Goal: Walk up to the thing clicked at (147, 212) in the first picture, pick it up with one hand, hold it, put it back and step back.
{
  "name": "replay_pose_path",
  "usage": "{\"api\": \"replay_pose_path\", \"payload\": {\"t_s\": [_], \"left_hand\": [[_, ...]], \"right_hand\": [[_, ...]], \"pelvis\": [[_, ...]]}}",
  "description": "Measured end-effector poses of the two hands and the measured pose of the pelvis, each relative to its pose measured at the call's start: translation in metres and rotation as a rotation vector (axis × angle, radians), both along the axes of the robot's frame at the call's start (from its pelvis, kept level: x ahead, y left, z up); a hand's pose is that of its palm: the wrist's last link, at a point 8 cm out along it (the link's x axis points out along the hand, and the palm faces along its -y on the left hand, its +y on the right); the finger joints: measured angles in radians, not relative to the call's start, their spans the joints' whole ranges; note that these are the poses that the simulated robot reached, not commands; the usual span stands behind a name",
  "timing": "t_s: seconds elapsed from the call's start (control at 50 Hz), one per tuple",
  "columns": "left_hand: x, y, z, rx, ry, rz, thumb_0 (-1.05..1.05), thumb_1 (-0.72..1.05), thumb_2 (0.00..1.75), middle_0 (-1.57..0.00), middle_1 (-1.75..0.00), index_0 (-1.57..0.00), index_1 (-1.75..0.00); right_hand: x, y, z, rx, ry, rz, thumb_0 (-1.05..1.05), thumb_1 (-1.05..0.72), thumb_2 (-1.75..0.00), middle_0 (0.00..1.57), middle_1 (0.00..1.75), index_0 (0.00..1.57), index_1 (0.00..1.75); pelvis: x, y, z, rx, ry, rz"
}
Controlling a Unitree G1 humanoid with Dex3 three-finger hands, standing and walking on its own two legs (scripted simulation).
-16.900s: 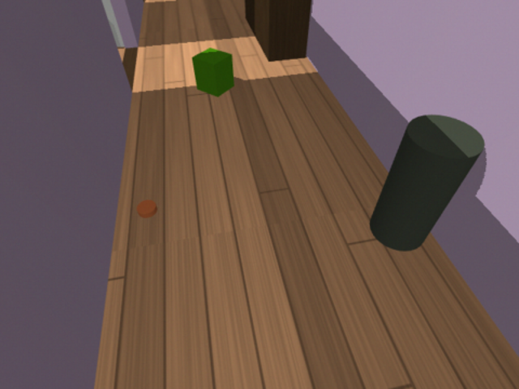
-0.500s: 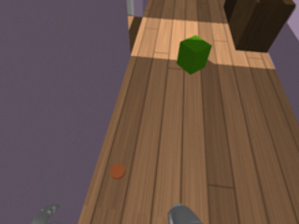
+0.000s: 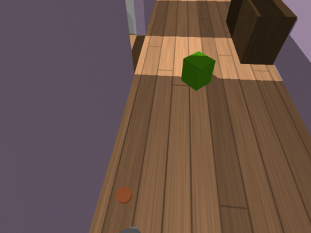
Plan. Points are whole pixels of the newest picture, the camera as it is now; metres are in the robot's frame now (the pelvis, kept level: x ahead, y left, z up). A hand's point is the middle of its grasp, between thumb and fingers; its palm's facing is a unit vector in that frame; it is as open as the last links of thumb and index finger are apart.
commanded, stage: walk up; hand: left
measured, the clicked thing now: (123, 195) +0.47 +0.24 -0.75
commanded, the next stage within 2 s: none
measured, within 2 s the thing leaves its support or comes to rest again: neither
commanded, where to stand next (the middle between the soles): +0.10 -0.01 m, yaw +2 degrees
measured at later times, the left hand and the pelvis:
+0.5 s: hand out of the picture -0.07 +0.27 -0.12, palm faces +0.01 -0.91 -0.41, open 7.4 cm; pelvis -0.04 -0.01 +0.01, yaw -3 degrees
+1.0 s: hand out of the picture +0.14 +0.28 -0.15, palm faces -0.02 -0.94 -0.34, open 7.4 cm; pelvis +0.07 +0.01 +0.00, yaw +0 degrees
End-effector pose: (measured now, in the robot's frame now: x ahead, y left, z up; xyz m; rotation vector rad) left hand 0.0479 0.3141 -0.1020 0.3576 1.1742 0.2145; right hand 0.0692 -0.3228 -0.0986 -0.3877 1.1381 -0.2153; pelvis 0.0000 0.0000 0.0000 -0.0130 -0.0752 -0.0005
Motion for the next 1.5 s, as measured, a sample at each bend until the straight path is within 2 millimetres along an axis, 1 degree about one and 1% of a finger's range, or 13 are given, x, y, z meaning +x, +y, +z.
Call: {"api": "replay_pose_path", "payload": {"t_s": [0.14,0.22,0.36,0.48,0.58,0.64,0.72,0.86,0.94,1.04,1.22,1.38,1.5], "left_hand": [[0.029,0.011,-0.03,-0.019,-0.012,0.012,0.0,0.91,0.9,-0.2,-0.3,-0.2,-0.3],[0.024,0.006,-0.032,-0.029,-0.005,-0.019,0.0,0.91,0.9,-0.2,-0.3,-0.2,-0.3],[-0.039,-0.005,-0.025,-0.015,0.078,-0.009,0.0,0.91,0.9,-0.2,-0.3,-0.2,-0.3],[-0.114,-0.002,0.013,0.021,0.15,0.09,0.0,0.91,0.9,-0.2,-0.3,-0.2,-0.3],[-0.131,0.014,0.03,0.061,0.202,0.127,0.0,0.9,0.9,-0.2,-0.3,-0.2,-0.3],[-0.119,0.025,0.028,0.068,0.19,0.134,0.0,0.9,0.9,-0.2,-0.3,-0.2,-0.3],[-0.087,0.037,0.01,0.045,0.167,0.124,0.0,0.9,0.9,-0.2,-0.3,-0.2,-0.3],[0.009,0.03,-0.008,-0.023,0.062,0.04,0.0,0.91,0.9,-0.2,-0.3,-0.2,-0.3],[0.061,0.02,-0.006,-0.045,-0.031,-0.005,0.0,0.91,0.9,-0.2,-0.3,-0.2,-0.3],[0.1,0.003,-0.009,-0.034,-0.062,-0.025,0.0,0.91,0.9,-0.2,-0.3,-0.2,-0.3],[0.118,-0.025,-0.014,-0.007,-0.051,-0.044,0.0,0.91,0.9,-0.2,-0.3,-0.2,-0.3],[0.12,-0.024,-0.019,-0.035,-0.034,-0.013,0.0,0.91,0.9,-0.2,-0.3,-0.2,-0.3],[0.11,-0.025,-0.015,-0.049,0.005,0.005,0.0,0.91,0.9,-0.2,-0.3,-0.2,-0.3]], "right_hand": [[0.011,0.028,-0.01,-0.009,-0.024,0.014,0.01,-0.91,-0.9,0.21,0.29,0.2,0.3],[0.007,0.03,-0.006,-0.008,-0.059,0.011,0.01,-0.9,-0.9,0.21,0.3,0.21,0.3],[-0.015,0.003,-0.007,-0.005,-0.095,-0.002,0.01,-0.9,-0.9,0.21,0.3,0.21,0.3],[-0.038,-0.012,0.007,0.026,-0.005,-0.021,0.01,-0.91,-0.9,0.21,0.3,0.2,0.3],[-0.041,-0.016,0.007,0.037,0.058,-0.012,0.01,-0.91,-0.9,0.21,0.29,0.2,0.3],[-0.029,-0.008,0.003,0.035,0.1,0.013,0.01,-0.91,-0.9,0.21,0.29,0.2,0.3],[0.011,0.013,-0.004,0.022,0.08,0.046,0.01,-0.91,-0.9,0.21,0.29,0.2,0.3],[0.06,0.047,0.008,0.046,-0.085,0.054,0.01,-0.91,-0.9,0.21,0.29,0.2,0.3],[0.072,0.044,0.015,0.031,-0.092,0.064,0.01,-0.9,-0.9,0.21,0.3,0.21,0.3],[0.084,0.023,0.003,0.022,-0.076,0.049,0.01,-0.9,-0.9,0.21,0.3,0.21,0.3],[0.094,-0.003,-0.029,0.031,0.002,0.003,0.01,-0.91,-0.9,0.21,0.29,0.2,0.3],[0.061,0.007,-0.027,0.042,0.114,0.0,0.01,-0.91,-0.9,0.21,0.29,0.2,0.3],[0.058,0.012,-0.021,0.063,0.14,-0.012,0.01,-0.91,-0.9,0.21,0.29,0.2,0.3]], "pelvis": [[-0.016,0.012,-0.017,0.005,0.001,-0.006],[-0.032,0.009,-0.016,0.005,0.017,-0.03],[-0.05,-0.006,-0.017,-0.014,0.026,-0.057],[-0.04,-0.009,0.01,0.026,0.022,-0.05],[-0.023,-0.004,0.014,0.019,0.025,-0.014],[-0.009,0.001,0.009,0.006,0.028,0.008],[0.017,0.015,-0.003,0.007,0.033,0.027],[0.046,0.026,-0.001,0.02,0.005,0.02],[0.06,0.02,0.002,0.022,0.004,0.012],[0.072,0.005,-0.005,0.021,0.007,0.013],[0.074,-0.011,-0.018,0.026,0.025,0.017],[0.073,-0.009,-0.011,0.024,0.03,0.021],[0.078,-0.011,-0.002,0.024,0.029,0.026]]}}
